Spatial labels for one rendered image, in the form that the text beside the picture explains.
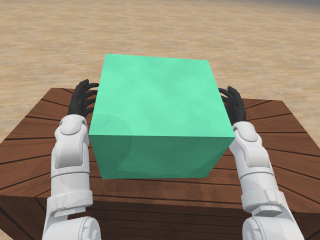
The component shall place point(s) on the robot right hand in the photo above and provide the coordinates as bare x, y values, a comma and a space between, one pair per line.
235, 106

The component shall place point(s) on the carton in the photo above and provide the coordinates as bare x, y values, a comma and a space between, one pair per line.
158, 117

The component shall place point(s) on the robot left upper arm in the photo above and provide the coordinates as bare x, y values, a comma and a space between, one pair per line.
82, 228

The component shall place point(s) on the robot right forearm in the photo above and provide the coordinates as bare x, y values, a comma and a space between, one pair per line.
260, 193

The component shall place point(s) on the robot left forearm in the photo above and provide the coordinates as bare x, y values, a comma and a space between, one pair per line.
70, 168

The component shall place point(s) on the robot right upper arm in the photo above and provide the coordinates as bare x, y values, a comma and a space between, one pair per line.
270, 228

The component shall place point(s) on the pedestal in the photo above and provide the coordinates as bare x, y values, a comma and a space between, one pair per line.
157, 208

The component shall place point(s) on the robot left hand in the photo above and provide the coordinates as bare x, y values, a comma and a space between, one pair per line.
78, 104

